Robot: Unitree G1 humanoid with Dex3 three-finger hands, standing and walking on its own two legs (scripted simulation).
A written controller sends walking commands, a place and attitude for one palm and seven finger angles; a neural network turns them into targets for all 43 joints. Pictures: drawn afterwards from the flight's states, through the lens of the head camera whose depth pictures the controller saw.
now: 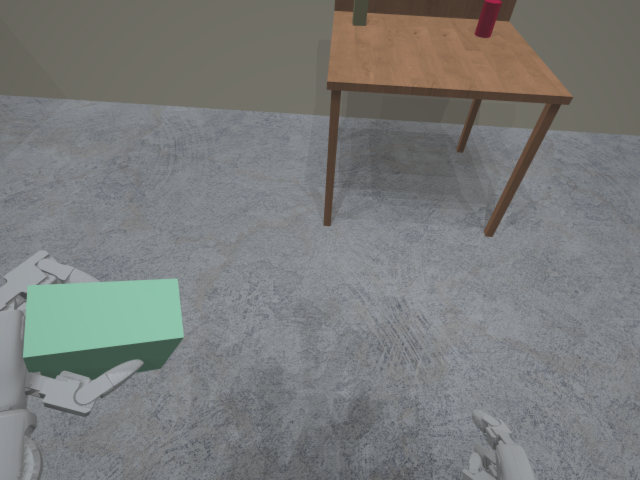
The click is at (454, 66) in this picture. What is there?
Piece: table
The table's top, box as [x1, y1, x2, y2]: [327, 11, 572, 104]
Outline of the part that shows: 334,11 327,89 568,104 572,98 569,92 508,21 496,21 491,36 488,38 482,38 474,34 478,20 477,19 367,13 365,26 353,26 351,23 352,12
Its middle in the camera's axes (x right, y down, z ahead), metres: +0.44 -0.75 +1.54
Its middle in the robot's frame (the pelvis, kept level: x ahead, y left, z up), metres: +1.67 -0.36 -0.10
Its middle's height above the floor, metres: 0.67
